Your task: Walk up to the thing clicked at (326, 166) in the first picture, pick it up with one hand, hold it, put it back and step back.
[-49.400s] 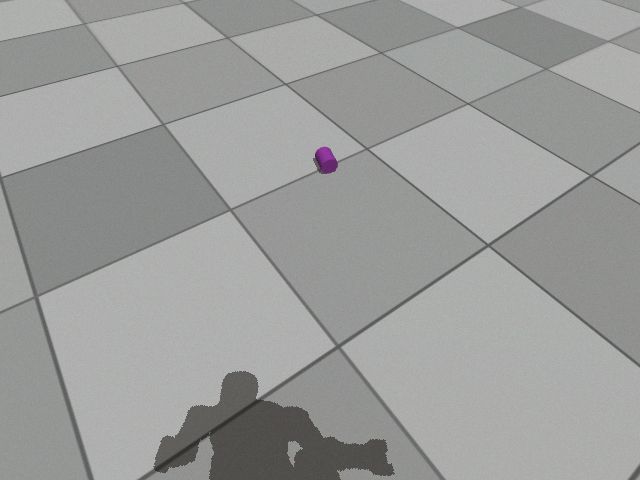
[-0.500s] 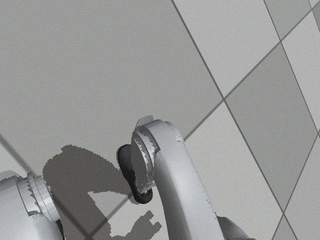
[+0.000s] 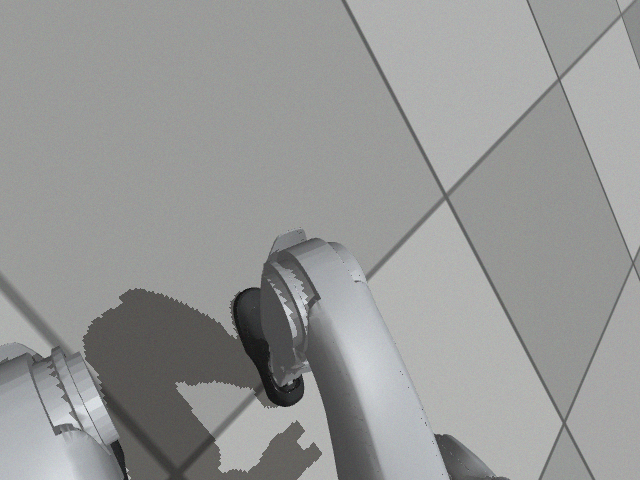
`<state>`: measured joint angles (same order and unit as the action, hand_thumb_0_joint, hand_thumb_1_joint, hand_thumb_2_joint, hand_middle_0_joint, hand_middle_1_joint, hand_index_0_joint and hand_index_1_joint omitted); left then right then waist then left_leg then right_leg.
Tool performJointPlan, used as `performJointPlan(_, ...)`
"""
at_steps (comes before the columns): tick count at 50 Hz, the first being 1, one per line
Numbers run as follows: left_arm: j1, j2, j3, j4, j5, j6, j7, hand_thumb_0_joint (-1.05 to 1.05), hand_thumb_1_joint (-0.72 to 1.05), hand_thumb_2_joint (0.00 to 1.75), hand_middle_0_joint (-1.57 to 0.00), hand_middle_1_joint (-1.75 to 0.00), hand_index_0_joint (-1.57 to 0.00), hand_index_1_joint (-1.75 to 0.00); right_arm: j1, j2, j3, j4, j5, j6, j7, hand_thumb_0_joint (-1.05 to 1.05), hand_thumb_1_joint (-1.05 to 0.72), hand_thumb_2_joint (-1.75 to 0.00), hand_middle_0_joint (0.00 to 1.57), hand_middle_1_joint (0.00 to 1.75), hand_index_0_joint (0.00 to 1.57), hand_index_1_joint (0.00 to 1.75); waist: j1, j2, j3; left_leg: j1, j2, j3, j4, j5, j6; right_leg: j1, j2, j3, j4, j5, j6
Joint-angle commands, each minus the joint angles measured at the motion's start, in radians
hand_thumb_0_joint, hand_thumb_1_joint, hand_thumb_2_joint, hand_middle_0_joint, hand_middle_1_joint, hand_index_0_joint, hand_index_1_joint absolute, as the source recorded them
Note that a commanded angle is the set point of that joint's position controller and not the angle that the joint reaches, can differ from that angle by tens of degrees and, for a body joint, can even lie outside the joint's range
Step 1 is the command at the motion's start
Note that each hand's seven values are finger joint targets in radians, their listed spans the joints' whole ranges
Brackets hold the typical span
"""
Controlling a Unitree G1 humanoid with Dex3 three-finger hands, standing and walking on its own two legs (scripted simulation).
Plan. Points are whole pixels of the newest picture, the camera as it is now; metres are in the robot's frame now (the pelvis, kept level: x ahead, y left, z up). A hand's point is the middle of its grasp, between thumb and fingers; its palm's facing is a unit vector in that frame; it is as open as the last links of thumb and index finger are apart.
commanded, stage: close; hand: left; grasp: from above
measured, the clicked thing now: out of the picture +0.52 +0.25 -0.27
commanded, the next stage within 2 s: settle in 0.06 s
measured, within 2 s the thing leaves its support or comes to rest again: leaves its support in 0.42 s
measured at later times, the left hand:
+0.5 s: hand out of the picture +0.51 +0.27 -0.22, palm faces -0.42 -0.10 -0.90, open 10.9 cm
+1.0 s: hand out of the picture +0.50 +0.27 -0.12, palm faces -0.45 -0.06 -0.89, open 10.8 cm
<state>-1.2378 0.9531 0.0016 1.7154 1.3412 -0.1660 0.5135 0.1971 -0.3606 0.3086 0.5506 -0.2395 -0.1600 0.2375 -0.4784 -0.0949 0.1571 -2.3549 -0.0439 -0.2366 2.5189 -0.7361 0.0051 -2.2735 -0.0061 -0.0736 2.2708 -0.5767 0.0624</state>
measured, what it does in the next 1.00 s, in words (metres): stands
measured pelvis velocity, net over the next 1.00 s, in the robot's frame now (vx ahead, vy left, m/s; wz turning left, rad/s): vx -0.01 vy -0.01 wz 0.10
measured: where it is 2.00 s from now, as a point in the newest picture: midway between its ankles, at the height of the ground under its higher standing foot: (201, 426)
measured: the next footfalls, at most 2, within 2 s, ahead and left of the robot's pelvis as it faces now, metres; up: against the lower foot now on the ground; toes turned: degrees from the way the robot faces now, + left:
none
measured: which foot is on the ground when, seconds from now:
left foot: down 0.00-1.00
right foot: down 0.00-1.00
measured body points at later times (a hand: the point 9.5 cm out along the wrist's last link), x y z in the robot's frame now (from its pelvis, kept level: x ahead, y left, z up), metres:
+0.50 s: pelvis +0.00 +0.00 +0.00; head +0.28 +0.13 +0.33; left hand +0.53 +0.27 -0.17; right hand +0.02 -0.25 -0.04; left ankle +0.06 +0.12 -0.28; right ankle +0.14 -0.15 -0.28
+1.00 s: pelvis -0.01 -0.01 +0.02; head +0.23 +0.09 +0.39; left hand +0.52 +0.27 -0.06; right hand +0.05 -0.28 -0.05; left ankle +0.06 +0.12 -0.28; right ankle +0.14 -0.15 -0.28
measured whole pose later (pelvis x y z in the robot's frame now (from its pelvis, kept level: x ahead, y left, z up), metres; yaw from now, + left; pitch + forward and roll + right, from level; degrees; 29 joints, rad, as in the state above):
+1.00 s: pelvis -0.01 -0.01 +0.02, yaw +5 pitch +34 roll -11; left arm -1.17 0.74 -0.05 1.41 1.26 -0.14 0.20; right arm 0.21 -0.33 0.14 0.59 -0.14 0.03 0.14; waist -0.35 0.03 -0.02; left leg -2.32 -0.05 -0.15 2.39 -0.68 0.00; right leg -2.27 -0.04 -0.01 2.22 -0.56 0.04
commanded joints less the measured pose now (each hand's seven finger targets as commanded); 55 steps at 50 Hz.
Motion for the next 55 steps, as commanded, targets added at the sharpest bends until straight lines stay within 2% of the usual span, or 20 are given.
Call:
performJointPlan(1,-0.299,0.128,-0.001,-0.116,-0.006,-0.005,0.036,0.0,0.52,0.81,-0.87,-0.75,-0.87,-0.74,0.214,-0.33,-0.106,0.025,0.005,0.006,-0.018,0.0,-0.9,-0.9,0.2,0.3,0.2,0.3,-0.066,0.552,-0.644,0.512,0.041,0.083,-0.313,0.249,-0.019,0.377,0.032,-0.174,-0.137,0.202,-0.088)
performJointPlan(2,-0.268,0.097,-0.019,-0.079,-0.007,-0.001,0.029,0.0,0.54,0.83,-0.89,-0.74,-0.89,-0.74,0.211,-0.334,-0.107,0.024,0.004,0.001,-0.017,0.0,-0.9,-0.9,0.2,0.3,0.2,0.3,-0.086,0.532,-0.578,0.492,0.041,0.085,-0.31,0.217,-0.018,0.344,0.033,-0.175,-0.138,0.182,-0.086)
performJointPlan(7,-0.29,0.138,-0.003,-0.13,-0.007,-0.001,0.031,0.0,0.58,0.85,-0.93,-0.73,-0.92,-0.73,0.22,-0.334,-0.106,0.031,0.009,0.005,-0.023,0.0,-0.9,-0.9,0.2,0.3,0.2,0.3,-0.065,0.543,-0.626,0.492,0.039,0.089,-0.314,0.243,-0.016,0.383,0.032,-0.169,-0.144,0.199,-0.087)
performJointPlan(8,-0.279,0.108,-0.023,-0.085,-0.006,0.003,0.027,0.0,0.59,0.85,-0.94,-0.73,-0.93,-0.73,0.213,-0.328,-0.1,0.026,0.005,0.004,-0.021,0.0,-0.9,-0.9,0.2,0.3,0.2,0.3,-0.082,0.512,-0.588,0.472,0.039,0.089,-0.307,0.224,-0.013,0.374,0.036,-0.171,-0.147,0.189,-0.087)
performJointPlan(11,-0.313,0.124,-0.005,-0.151,-0.008,-0.001,0.02,0.0,0.53,0.81,-0.93,-0.7,-0.93,-0.7,0.217,-0.344,-0.102,0.021,0.006,0.004,-0.022,0.0,-0.92,-0.91,0.2,0.3,0.2,0.3,-0.081,0.548,-0.628,0.519,0.045,0.074,-0.299,0.288,-0.024,0.356,0.025,-0.174,-0.136,0.222,-0.09)
performJointPlan(12,-0.294,0.134,-0.013,-0.137,-0.012,0.003,0.018,0.0,0.53,0.82,-0.94,-0.7,-0.94,-0.7,0.213,-0.336,-0.102,0.021,0.009,0.008,-0.022,0.0,-0.92,-0.91,0.2,0.3,0.2,0.3,-0.07,0.555,-0.635,0.524,0.044,0.081,-0.311,0.277,-0.024,0.38,0.031,-0.171,-0.139,0.219,-0.091)
performJointPlan(15,-0.331,0.163,0.021,-0.22,-0.012,0.004,0.013,0.0,0.57,0.8,-0.97,-0.67,-0.97,-0.68,0.223,-0.336,-0.118,0.026,0.016,0.016,-0.025,0.0,-0.92,-0.91,0.2,0.3,0.2,0.3,-0.037,0.623,-0.715,0.579,0.044,0.077,-0.321,0.309,-0.033,0.374,0.024,-0.165,-0.129,0.236,-0.097)
performJointPlan(16,-0.314,0.137,0.007,-0.184,-0.01,0.008,0.004,0.0,0.59,0.79,-0.98,-0.67,-0.98,-0.67,0.218,-0.326,-0.115,0.027,0.015,0.016,-0.021,0.0,-0.92,-0.91,0.2,0.3,0.2,0.3,-0.053,0.612,-0.682,0.56,0.043,0.085,-0.316,0.292,-0.029,0.363,0.027,-0.165,-0.129,0.227,-0.097)
performJointPlan(19,-0.312,0.133,0.013,-0.242,-0.014,0.012,-0.012,0.0,0.62,0.82,-1.0,-0.68,-1.0,-0.68,0.211,-0.328,-0.124,0.015,0.015,0.018,-0.018,0.0,-0.91,-0.91,0.2,0.3,0.2,0.3,-0.042,0.617,-0.693,0.565,0.04,0.093,-0.308,0.298,-0.03,0.351,0.026,-0.162,-0.133,0.225,-0.099)
performJointPlan(21,-0.324,0.172,0.053,-0.339,-0.008,0.011,-0.015,0.0,0.63,0.84,-1.03,-0.66,-1.02,-0.67,0.235,-0.336,-0.154,0.039,0.026,0.029,-0.019,0.0,-0.92,-0.91,0.2,0.3,0.2,0.3,-0.002,0.716,-0.804,0.669,0.04,0.089,-0.325,0.374,-0.044,0.356,0.021,-0.156,-0.12,0.261,-0.108)
performJointPlan(22,-0.313,0.141,0.051,-0.362,-0.016,0.01,-0.021,0.0,0.65,0.82,-1.04,-0.65,-1.04,-0.66,0.239,-0.334,-0.167,0.04,0.03,0.032,-0.016,0.0,-0.91,-0.91,0.2,0.3,0.2,0.3,0.003,0.727,-0.822,0.688,0.042,0.084,-0.329,0.393,-0.048,0.342,0.019,-0.156,-0.113,0.269,-0.108)
performJointPlan(25,-0.279,0.049,0.006,-0.288,-0.027,0.019,-0.053,0.0,0.7,0.84,-1.06,-0.68,-1.06,-0.69,0.224,-0.295,-0.151,0.042,0.031,0.041,-0.004,0.0,-0.91,-0.91,0.2,0.3,0.2,0.3,-0.025,0.628,-0.735,0.57,0.033,0.106,-0.307,0.329,-0.031,0.324,0.027,-0.156,-0.124,0.242,-0.106)
performJointPlan(26,-0.277,0.074,0.026,-0.355,-0.028,0.022,-0.062,0.0,0.71,0.86,-1.07,-0.68,-1.07,-0.69,0.247,-0.305,-0.168,0.05,0.034,0.049,-0.007,0.0,-0.91,-0.9,0.2,0.3,0.2,0.3,-0.006,0.64,-0.777,0.58,0.029,0.115,-0.312,0.349,-0.029,0.345,0.026,-0.148,-0.133,0.256,-0.105)
performJointPlan(28,-0.292,0.049,0.03,-0.431,-0.039,0.026,-0.087,0.0,0.76,0.86,-1.11,-0.68,-1.11,-0.68,0.266,-0.302,-0.195,0.058,0.047,0.061,-0.009,0.0,-0.91,-0.9,0.2,0.3,0.2,0.3,0.026,0.663,-0.838,0.604,0.024,0.114,-0.322,0.373,-0.033,0.334,0.016,-0.14,-0.132,0.261,-0.111)
performJointPlan(31,-0.257,-0.028,-0.014,-0.407,-0.054,0.037,-0.131,0.0,0.81,0.86,-1.14,-0.69,-1.14,-0.7,0.269,-0.292,-0.213,0.07,0.062,0.08,-0.009,0.0,-0.91,-0.9,0.2,0.3,0.2,0.3,0.035,0.614,-0.801,0.574,0.021,0.111,-0.35,0.321,-0.028,0.286,0.014,-0.134,-0.136,0.222,-0.113)
performJointPlan(38,-0.299,-0.073,-0.041,-0.463,-0.097,0.042,-0.219,0.0,0.88,0.89,-1.19,-0.72,-1.19,-0.72,0.264,-0.274,-0.256,0.054,0.088,0.138,-0.046,0.0,-0.91,-0.9,0.2,0.3,0.2,0.3,0.054,0.493,-0.803,0.507,0.007,0.13,-0.394,0.241,-0.008,0.317,0.013,-0.104,-0.18,0.168,-0.112)
performJointPlan(45,-0.343,-0.048,-0.034,-0.482,-0.094,0.025,-0.273,0.0,0.89,0.89,-1.2,-0.71,-1.2,-0.71,0.254,-0.254,-0.264,0.05,0.099,0.183,-0.101,0.0,-0.91,-0.9,0.2,0.3,0.2,0.3,0.075,0.474,-0.841,0.527,-0.002,0.15,-0.422,0.225,-0.006,0.344,0.008,-0.085,-0.209,0.135,-0.116)
performJointPlan(51,-0.366,-0.032,-0.038,-0.464,-0.1,0.01,-0.276,0.0,0.85,0.91,-1.18,-0.7,-1.17,-0.71,0.228,-0.221,-0.26,0.053,0.101,0.199,-0.139,0.0,-0.9,-0.9,0.2,0.3,0.2,0.3,0.08,0.443,-0.859,0.481,-0.009,0.187,-0.429,0.171,0.006,0.388,0.012,-0.07,-0.241,0.083,-0.111)
performJointPlan(54,-0.358,-0.018,-0.039,-0.441,-0.101,0.006,-0.274,0.0,0.87,0.87,-1.2,-0.73,-1.21,-0.73,0.218,-0.221,-0.258,0.054,0.102,0.199,-0.155,0.0,-0.91,-0.91,0.2,0.3,0.2,0.3,0.079,0.411,-0.808,0.45,-0.01,0.194,-0.439,0.119,0.01,0.384,0.014,-0.07,-0.267,0.028,-0.113)
performJointPlan(55,-0.359,-0.022,-0.034,-0.452,-0.1,0.007,-0.277,0.0,0.8,0.85,-1.12,-0.65,-1.13,-0.65,0.228,-0.222,-0.263,0.06,0.106,0.197,-0.157,0.0,-0.88,-0.89,0.2,0.3,0.2,0.3,0.082,0.419,-0.822,0.473,-0.01,0.194,-0.44,0.137,0.008,0.379,0.009,-0.069,-0.263,0.049,-0.112)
